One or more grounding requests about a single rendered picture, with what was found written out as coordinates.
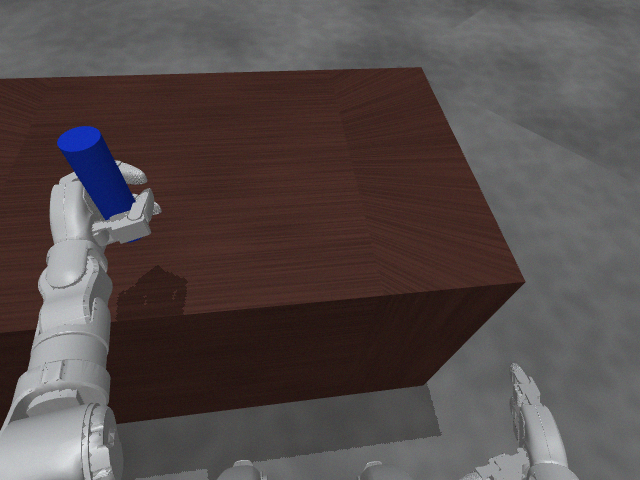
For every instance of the right robot arm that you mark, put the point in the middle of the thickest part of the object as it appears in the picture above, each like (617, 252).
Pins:
(550, 471)

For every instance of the left robot arm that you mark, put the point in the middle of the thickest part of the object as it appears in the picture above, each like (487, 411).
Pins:
(59, 426)

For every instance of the right robot hand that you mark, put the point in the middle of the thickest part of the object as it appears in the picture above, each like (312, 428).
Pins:
(535, 429)

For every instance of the can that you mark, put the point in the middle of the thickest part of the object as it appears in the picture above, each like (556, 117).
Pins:
(90, 158)

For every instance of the left robot hand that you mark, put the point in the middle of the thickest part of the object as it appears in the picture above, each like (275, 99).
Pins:
(74, 215)

